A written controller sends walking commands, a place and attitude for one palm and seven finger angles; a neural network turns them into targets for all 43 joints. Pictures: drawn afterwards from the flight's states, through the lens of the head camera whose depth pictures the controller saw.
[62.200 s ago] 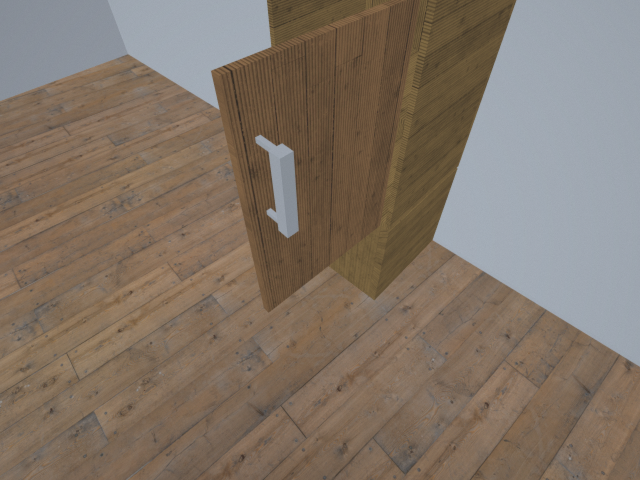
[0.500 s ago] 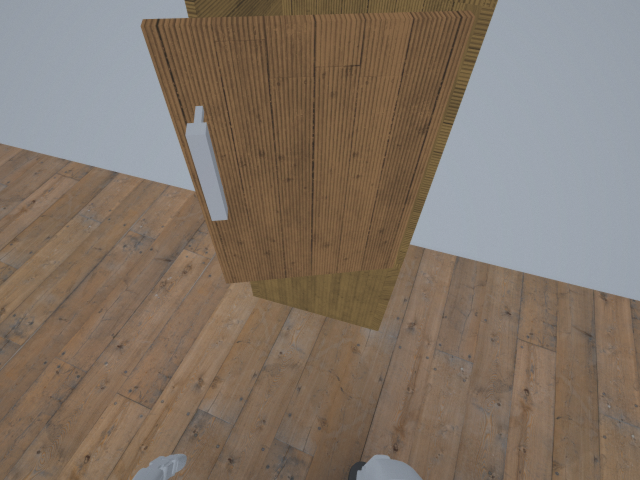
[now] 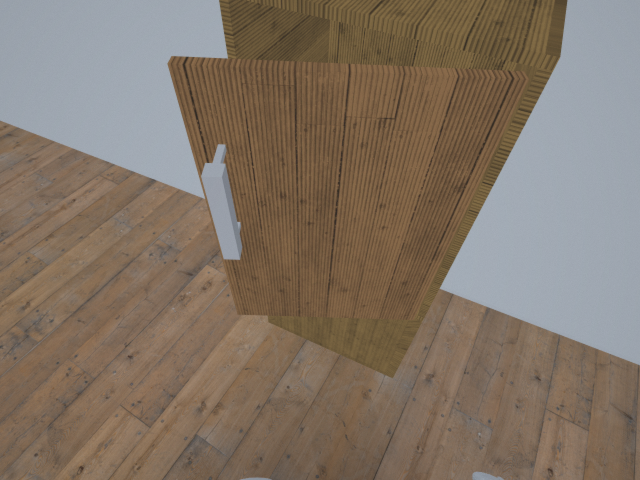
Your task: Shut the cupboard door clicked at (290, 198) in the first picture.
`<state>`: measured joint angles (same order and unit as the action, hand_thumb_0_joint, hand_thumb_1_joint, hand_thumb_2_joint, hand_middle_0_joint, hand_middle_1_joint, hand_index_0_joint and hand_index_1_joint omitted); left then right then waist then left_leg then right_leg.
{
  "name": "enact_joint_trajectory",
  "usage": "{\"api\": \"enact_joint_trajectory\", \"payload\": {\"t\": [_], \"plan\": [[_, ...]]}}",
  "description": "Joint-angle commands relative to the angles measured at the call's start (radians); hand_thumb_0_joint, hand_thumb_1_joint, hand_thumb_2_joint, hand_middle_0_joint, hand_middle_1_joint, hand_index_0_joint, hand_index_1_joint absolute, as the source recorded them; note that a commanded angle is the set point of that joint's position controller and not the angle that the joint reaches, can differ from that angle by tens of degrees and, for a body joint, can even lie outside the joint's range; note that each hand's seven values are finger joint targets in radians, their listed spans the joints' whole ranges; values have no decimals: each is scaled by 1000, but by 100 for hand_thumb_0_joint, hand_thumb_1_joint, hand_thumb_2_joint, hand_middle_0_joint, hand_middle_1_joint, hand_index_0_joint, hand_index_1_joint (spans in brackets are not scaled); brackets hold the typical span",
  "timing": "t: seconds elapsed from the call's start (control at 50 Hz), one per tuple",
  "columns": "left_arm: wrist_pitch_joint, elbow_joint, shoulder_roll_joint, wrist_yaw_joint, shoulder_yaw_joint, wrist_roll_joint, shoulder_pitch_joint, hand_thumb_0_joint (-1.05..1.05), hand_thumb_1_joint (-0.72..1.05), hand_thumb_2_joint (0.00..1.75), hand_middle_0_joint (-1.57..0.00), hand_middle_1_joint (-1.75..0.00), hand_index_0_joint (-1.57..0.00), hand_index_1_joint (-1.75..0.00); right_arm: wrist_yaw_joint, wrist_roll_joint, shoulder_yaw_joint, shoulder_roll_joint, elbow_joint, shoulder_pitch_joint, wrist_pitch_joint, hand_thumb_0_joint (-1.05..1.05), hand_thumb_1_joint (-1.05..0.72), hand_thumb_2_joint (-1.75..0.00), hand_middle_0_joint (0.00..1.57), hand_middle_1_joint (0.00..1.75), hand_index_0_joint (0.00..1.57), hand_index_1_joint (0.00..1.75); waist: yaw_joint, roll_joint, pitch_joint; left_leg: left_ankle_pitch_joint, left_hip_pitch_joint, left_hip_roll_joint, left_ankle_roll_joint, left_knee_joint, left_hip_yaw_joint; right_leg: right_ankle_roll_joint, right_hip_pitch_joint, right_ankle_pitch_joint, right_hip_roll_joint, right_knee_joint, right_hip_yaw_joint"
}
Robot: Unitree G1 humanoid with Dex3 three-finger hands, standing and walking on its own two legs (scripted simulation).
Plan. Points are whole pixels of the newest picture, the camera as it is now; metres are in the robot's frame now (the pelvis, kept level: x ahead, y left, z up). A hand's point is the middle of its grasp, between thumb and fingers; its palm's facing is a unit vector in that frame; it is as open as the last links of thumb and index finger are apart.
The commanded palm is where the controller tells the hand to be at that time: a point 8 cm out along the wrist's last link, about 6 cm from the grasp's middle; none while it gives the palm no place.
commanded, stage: come to a stop and stand still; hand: left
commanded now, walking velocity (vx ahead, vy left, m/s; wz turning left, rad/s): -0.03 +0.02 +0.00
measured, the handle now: (227, 205) +0.45 +0.19 +0.06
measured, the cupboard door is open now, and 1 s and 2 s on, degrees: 24 24 24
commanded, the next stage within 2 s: look again from close up in 1.06 s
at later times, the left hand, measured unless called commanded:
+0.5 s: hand out of the picture +0.02 +0.23 -0.17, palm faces +0.02 -0.98 -0.20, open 7.4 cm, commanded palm none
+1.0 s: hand out of the picture -0.07 +0.23 -0.18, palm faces +0.05 -0.99 -0.13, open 7.4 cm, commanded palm none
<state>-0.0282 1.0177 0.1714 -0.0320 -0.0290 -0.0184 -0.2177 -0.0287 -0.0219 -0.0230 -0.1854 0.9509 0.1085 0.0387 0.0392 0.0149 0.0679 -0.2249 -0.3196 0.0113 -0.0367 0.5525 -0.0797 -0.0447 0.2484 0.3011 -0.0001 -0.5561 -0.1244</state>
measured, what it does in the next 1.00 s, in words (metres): shifts its weight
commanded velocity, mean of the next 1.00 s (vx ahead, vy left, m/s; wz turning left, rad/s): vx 0.00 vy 0.00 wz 0.00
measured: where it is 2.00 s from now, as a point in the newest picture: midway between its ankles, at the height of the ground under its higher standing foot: outside the picture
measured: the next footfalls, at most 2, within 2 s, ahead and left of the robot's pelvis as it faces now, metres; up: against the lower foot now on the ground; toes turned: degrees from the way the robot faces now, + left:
none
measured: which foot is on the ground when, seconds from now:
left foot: down 0.00-1.00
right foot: down 0.00-1.00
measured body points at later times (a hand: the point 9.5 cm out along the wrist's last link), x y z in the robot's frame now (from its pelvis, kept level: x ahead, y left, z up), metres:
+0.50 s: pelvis -0.03 +0.05 +0.00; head -0.03 +0.06 +0.45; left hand +0.02 +0.28 -0.15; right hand +0.01 -0.19 -0.14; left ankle +0.04 +0.10 -0.73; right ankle +0.00 -0.08 -0.73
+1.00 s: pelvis -0.03 +0.07 +0.01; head -0.03 +0.10 +0.46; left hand -0.07 +0.28 -0.16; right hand +0.00 -0.16 -0.14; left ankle +0.04 +0.10 -0.73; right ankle +0.00 -0.08 -0.73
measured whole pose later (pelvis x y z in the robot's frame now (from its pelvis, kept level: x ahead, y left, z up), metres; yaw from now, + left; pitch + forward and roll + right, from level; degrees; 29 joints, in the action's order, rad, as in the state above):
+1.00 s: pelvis -0.03 +0.07 +0.01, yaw +1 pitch -1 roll -1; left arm 0.00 1.08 0.15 -0.04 0.02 -0.02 -0.41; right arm -0.02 -0.01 0.00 -0.16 1.07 0.27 0.01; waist 0.02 0.03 0.00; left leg -0.13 -0.26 -0.09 -0.13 0.41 -0.07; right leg 0.02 0.22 0.20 -0.05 -0.44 -0.03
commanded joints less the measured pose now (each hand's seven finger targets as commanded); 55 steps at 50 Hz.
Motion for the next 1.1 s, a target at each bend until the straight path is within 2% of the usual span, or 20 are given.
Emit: {"api": "enact_joint_trajectory", "payload": {"t": [0.0, 0.02, 0.04, 0.06, 0.08, 0.1, 0.14, 0.16, 0.18, 0.2, 0.22, 0.24, 0.26, 0.32, 0.4, 0.46, 0.78, 0.8, 0.88, 1.08], "plan": [[14, -61, 130, -7, -28, -11, -86, 0, 90, 90, -20, -30, -20, -30, 3, 5, -38, -128, -54, 72, -2, 0, -90, -90, 20, 30, 20, 30, -25, 7, -133, 121, 48, 119, -19, -42, 129, -43, -35, -190, -175, 146, 236], [18, -66, 149, -5, -30, -11, -58, 0, 90, 90, -20, -30, -20, -30, 6, 7, -38, -108, -48, 91, 3, 0, -90, -90, 20, 30, 20, 30, -45, 72, -122, 20, 60, 61, 13, 18, 81, -87, -3, -184, -252, 211, 306], [23, -69, 160, -3, -31, -10, -26, 0, 90, 90, -20, -30, -20, -30, 9, 9, -34, -90, -36, 104, 7, 0, -90, -90, 20, 30, 20, 30, -57, 102, -107, -34, 84, 23, 34, 61, 63, -128, 37, -205, -306, 253, 338], [46, -95, 134, -43, -17, -12, -117, 0, 90, 90, -20, -30, -20, -30, 12, 6, -44, -119, -107, 71, -24, 0, -90, -90, 20, 30, 20, 30, -34, -13, -148, -144, 31, 8, 60, 111, 35, -58, -100, -699, -295, 210, 404], [54, -102, 185, -47, -25, -8, -113, 0, 90, 90, -20, -30, -20, -30, 13, 9, -25, -74, -116, 73, -25, 0, -90, -90, 20, 30, 20, 30, -54, -5, -183, -150, -25, 5, 58, 85, 50, -72, -223, -952, -323, 118, 341], [62, -116, 185, -46, -28, -6, -120, 0, 90, 90, -20, -30, -20, -30, 16, 13, -24, -47, -108, 110, -32, 0, -90, -90, 20, 30, 20, 30, -51, 119, -252, -96, -20, 13, 35, 32, 51, -79, -282, -965, -294, 17, 268], [57, -132, 164, -40, -19, 0, -119, 0, 90, 90, -20, -30, -20, -30, 17, 16, -27, -60, -109, 107, -32, 0, -90, -90, 20, 30, 20, 30, -42, 164, -197, 23, 44, 2, 18, -21, 54, -51, -192, -799, -230, 13, 209], [49, -136, 153, -38, -15, 0, -108, 0, 90, 90, -20, -30, -20, -30, 17, 15, -26, -68, -108, 112, -30, 0, -90, -90, 20, 30, 20, 30, -47, 139, -155, 60, 68, 24, 10, -36, 61, -40, -116, -599, -217, 40, 193], [38, -145, 145, -35, -13, -3, -90, 0, 90, 90, -20, -30, -20, -30, 18, 11, -21, -69, -105, 115, -31, 0, -90, -90, 20, 30, 20, 30, -46, 51, -96, 103, 84, 47, 5, -56, 74, -32, -36, -395, -196, 62, 174], [31, -150, 141, -32, -9, -3, -86, 0, 90, 90, -20, -30, -20, -30, 19, 7, -20, -81, -103, 109, -33, 0, -90, -90, 20, 30, 20, 30, -44, -17, -37, 121, 67, 77, -11, -78, 129, -18, 32, -189, -156, 70, 164], [26, -150, 132, -29, -8, -3, -99, 0, 90, 90, -20, -30, -20, -30, 19, 4, -20, -96, -107, 107, -35, 0, -90, -90, 20, 30, 20, 30, -36, -58, -2, 86, 16, 107, -34, -119, 181, -6, 42, -49, -116, 74, 145], [21, -146, 124, -27, -5, -3, -111, 0, 90, 90, -20, -30, -20, -30, 19, 3, -19, -107, -108, 104, -35, 0, -90, -90, 20, 30, 20, 30, -29, -59, 31, -21, -47, 118, -47, -164, 217, 0, 34, 41, -89, 84, 129], [21, -145, 120, -24, -4, -5, -124, 0, 90, 90, -20, -30, -20, -30, 20, 1, -20, -115, -110, 109, -35, 0, -90, -90, 20, 30, 20, 30, -25, -56, 32, -117, -84, 115, -48, -196, 232, -1, 17, 65, -79, 84, 127], [22, -143, 120, -17, -4, -5, -141, 0, 90, 90, -20, -30, -20, -30, 21, -3, -19, -116, -102, 125, -36, 0, -90, -90, 20, 30, 20, 30, -22, -54, -6, -256, -109, 104, -42, -239, 241, -5, -15, 84, -81, 85, 124], [24, -144, 113, -12, -5, -7, -142, 0, 90, 90, -20, -30, -20, -30, 21, -4, -18, -117, -87, 153, -40, 0, -90, -90, 20, 30, 20, 30, -28, -27, -28, -288, -105, 102, -38, -259, 245, -5, -14, 107, -85, 103, 128], [24, -134, 110, -9, -1, -6, -154, 0, 90, 90, -20, -30, -20, -30, 21, -3, -16, -121, -66, 166, -43, 0, -90, -90, 20, 30, 20, 30, -27, -58, -31, -311, -100, 106, -36, -285, 254, 0, -13, 98, -80, 106, 124], [38, -19, 72, -10, 24, -7, -227, 0, 90, 90, -20, -30, -20, -30, 15, 10, -6, -100, 42, 198, -51, 0, -90, -90, 20, 30, 20, 30, -29, -23, -13, -281, -36, 108, -29, -335, 276, 7, -18, 12, -75, 153, 151], [37, -13, 65, -11, 26, -7, -225, 0, 90, 90, -20, -30, -20, -30, 15, 11, -6, -101, 47, 195, -51, 0, -90, -90, 20, 30, 20, 30, -32, -31, 9, -291, -39, 108, -26, -343, 278, 8, -2, 19, -75, 153, 154], [40, 12, 62, -13, 28, -8, -252, 0, 90, 90, -20, -30, -20, -30, 13, 14, -5, -98, 65, 199, -54, 0, -90, -90, 20, 30, 20, 30, -30, -32, -18, -264, 1, 113, -24, -354, 287, 11, -11, -15, -75, 151, 152], [43, 52, 49, -15, 34, -9, -273, 0, 90, 90, -20, -30, -20, -30, 10, 17, -2, -85, 98, 199, -56, 0, -90, -90, 20, 30, 20, 30, -29, -20, 9, -233, 12, 110, -18, -360, 275, 15, -16, -42, -84, 175, 161]]}}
